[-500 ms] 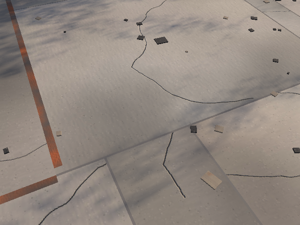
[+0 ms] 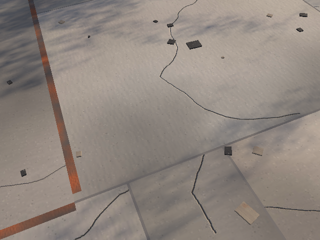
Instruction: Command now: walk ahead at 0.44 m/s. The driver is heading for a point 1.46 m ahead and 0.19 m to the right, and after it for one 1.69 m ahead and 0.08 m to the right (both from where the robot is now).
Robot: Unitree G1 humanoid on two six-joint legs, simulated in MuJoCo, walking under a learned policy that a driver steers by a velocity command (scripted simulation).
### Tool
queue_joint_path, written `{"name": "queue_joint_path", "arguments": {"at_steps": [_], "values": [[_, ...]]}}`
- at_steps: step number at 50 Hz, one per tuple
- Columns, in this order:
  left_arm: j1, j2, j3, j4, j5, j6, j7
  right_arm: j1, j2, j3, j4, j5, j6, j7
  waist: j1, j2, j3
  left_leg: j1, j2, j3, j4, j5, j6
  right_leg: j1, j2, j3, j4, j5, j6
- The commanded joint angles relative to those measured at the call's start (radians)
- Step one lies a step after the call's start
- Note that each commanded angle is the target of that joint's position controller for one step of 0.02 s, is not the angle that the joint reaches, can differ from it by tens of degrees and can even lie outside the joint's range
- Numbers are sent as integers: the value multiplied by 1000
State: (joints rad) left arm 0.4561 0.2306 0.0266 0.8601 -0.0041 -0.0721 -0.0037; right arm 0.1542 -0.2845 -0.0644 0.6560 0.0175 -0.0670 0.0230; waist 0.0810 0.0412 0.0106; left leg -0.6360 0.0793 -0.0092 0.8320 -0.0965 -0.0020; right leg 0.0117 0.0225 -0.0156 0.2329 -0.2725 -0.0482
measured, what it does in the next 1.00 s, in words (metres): walks ahead: left foot, then right foot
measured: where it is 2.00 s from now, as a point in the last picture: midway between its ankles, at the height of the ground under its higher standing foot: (185, 122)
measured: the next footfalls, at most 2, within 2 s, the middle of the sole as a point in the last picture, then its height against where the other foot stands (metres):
left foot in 0.20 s outside the picture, level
right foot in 0.74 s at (212, 218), level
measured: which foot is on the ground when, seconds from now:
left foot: up 0.00-0.18, down 0.20-0.76, up 0.78-1.00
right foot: down 0.00-0.20, up 0.22-0.72, down 0.74-1.00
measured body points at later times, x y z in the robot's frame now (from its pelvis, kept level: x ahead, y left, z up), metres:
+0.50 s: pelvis +0.28 +0.06 +0.00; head +0.30 +0.06 +0.45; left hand +0.45 +0.32 -0.10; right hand +0.31 -0.22 -0.12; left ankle +0.26 +0.14 -0.75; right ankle +0.41 -0.12 -0.68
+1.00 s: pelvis +0.56 -0.01 +0.00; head +0.58 -0.02 +0.45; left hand +0.61 +0.27 -0.11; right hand +0.70 -0.28 -0.11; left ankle +0.65 +0.17 -0.67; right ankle +0.55 -0.09 -0.75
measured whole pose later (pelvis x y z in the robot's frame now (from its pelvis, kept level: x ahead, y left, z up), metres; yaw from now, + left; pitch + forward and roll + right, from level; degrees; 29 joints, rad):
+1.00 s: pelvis +0.56 -0.01 +0.00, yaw +0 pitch +1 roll -1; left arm 0.34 0.27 0.04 0.82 0.00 -0.09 -0.03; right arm 0.18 -0.31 -0.05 0.78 0.01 -0.06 0.00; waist 0.04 0.05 0.02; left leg -0.65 0.12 -0.05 0.98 -0.16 -0.01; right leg -0.15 0.06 -0.05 0.28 -0.15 -0.07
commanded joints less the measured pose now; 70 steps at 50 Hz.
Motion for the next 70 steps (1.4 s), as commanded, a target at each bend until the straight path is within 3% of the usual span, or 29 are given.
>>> {"name": "queue_joint_path", "arguments": {"at_steps": [1,6,9,10,11,12,13,15,20,30,34,36,37,38,39,40,42,43,48,53,58,61,63,64,65,66,67,69,70], "values": [[7,191,41,-45,-4,-4,14,-187,-2,16,-113,6,-26,18,21,-131,99,-26,-30,45,-179,120,-16,-57,-209,118,-114,266,-140],[13,215,53,-21,-21,4,14,-227,-52,3,-136,12,-36,36,-17,-140,113,39,-49,26,-297,88,48,36,-280,113,-56,414,-116],[-16,236,61,-27,-12,20,18,44,-134,-41,-64,6,-27,16,-177,-152,-90,429,-124,84,-322,52,124,24,-227,46,295,878,-68],[-19,206,47,-50,5,20,23,230,-180,-56,-24,-2,-19,1,-252,-96,-230,757,12,-64,-271,30,174,-193,-191,37,575,652,-39],[127,37,0,-78,8,3,14,286,-284,-70,-2,-23,-22,4,-155,223,-399,1095,291,-591,-368,-198,342,-570,15,46,977,-141,28],[81,134,18,-59,-23,-23,5,293,-182,-48,5,-15,-22,5,-198,196,-426,1068,311,-805,-544,-376,353,-689,16,178,1115,-278,24],[-50,200,39,-99,-51,-34,1,211,-139,-32,8,-10,-22,1,-188,130,-217,920,273,-633,-560,-348,296,-773,-41,149,1137,-208,16],[-149,179,36,-122,-25,-40,7,97,-98,-18,7,-18,-25,6,-122,-12,-66,632,187,-394,-595,-112,252,-705,-126,105,1028,-54,14],[-128,123,31,-117,-5,7,11,72,-94,-18,51,-14,-57,9,-46,18,-5,418,130,-203,-712,43,269,-614,-180,94,867,48,51],[-480,103,14,-229,-12,-23,-25,239,-164,-26,146,3,-22,-16,-169,-3,70,570,129,-81,-687,75,213,-649,-117,38,343,379,51],[-474,135,25,-249,-12,-30,-45,247,-183,-32,171,5,4,-25,-135,27,42,704,179,-102,-581,230,180,-603,-85,28,275,222,-1],[-272,193,57,-194,-8,-31,-36,216,-181,-28,167,0,15,-28,-22,27,-87,675,115,-45,-335,515,140,-307,-26,-28,234,208,-51],[-88,258,80,-155,0,-28,-25,217,-138,-7,145,-17,14,-32,48,-32,-239,503,63,-4,-64,361,104,0,-146,94,287,258,-108],[-7,353,102,-136,9,-22,-24,344,-20,29,123,-17,-7,-22,1,-286,-375,67,-116,29,324,-173,24,383,-390,570,219,50,-271],[16,258,78,-137,0,-19,-26,304,-83,18,141,-4,-29,-18,36,-262,-404,-59,-122,-120,445,-475,33,399,-411,757,92,-51,-269],[-60,217,61,-142,-1,-19,-24,211,-151,-3,113,24,-39,-12,26,-196,-243,-138,-65,-116,485,-414,45,276,-381,606,73,-64,-220],[-188,171,46,-157,4,-17,-27,118,-135,-2,93,4,-39,-17,-33,-86,-75,-91,20,-64,379,-254,40,-2,-301,390,21,109,-185],[-216,152,40,-160,12,-23,-28,136,-123,-5,98,-2,-29,-18,-69,-115,-56,-24,50,-71,334,-204,35,-87,-270,329,-11,166,-175],[-199,178,51,-119,6,-43,-21,101,-74,4,91,-14,7,-27,-93,-104,-4,-23,68,-54,177,-60,-14,-182,-236,184,-105,310,-202],[-134,205,56,-79,-4,-26,-3,-70,-42,17,51,-12,-12,-12,-35,-98,36,-9,35,-19,-143,178,-17,-142,-201,89,-122,290,-159],[-59,224,64,-27,-15,-3,4,-192,-53,18,5,0,-25,14,-2,-100,69,-20,7,-18,-285,153,13,-9,-265,101,-73,286,-149],[-74,239,72,-15,-19,12,12,-161,-82,9,5,-2,-31,26,-40,-116,44,51,-17,-4,-326,46,53,63,-293,108,6,417,-123],[-102,231,68,-19,-14,24,15,39,-138,-24,66,-7,-32,17,-148,-108,-82,345,-77,53,-361,35,99,29,-226,51,248,681,-84],[-91,188,47,-38,3,24,18,215,-201,-46,105,-14,-29,6,-212,-38,-227,642,40,-70,-318,65,151,-139,-172,10,518,520,-49],[31,73,13,-58,5,4,9,291,-295,-68,124,-21,-22,4,-162,214,-348,1008,275,-539,-391,-141,313,-570,13,-16,902,2,30],[-11,133,24,-43,-9,-19,4,298,-202,-42,123,-7,-21,6,-195,191,-373,1017,299,-720,-519,-268,315,-699,18,130,1039,-300,25],[-95,201,44,-72,-37,-34,-3,225,-165,-27,115,-6,-23,5,-185,130,-221,902,273,-583,-539,-282,269,-779,-38,137,1079,-242,9],[-190,189,44,-95,-21,-37,3,101,-115,-12,98,-17,-24,8,-131,16,-65,637,197,-372,-588,-111,234,-732,-126,89,974,-84,9],[-174,181,49,-91,-13,-27,5,73,-92,-5,96,-26,-31,9,-96,46,-54,561,168,-312,-614,-40,222,-666,-157,98,927,-33,11]]}}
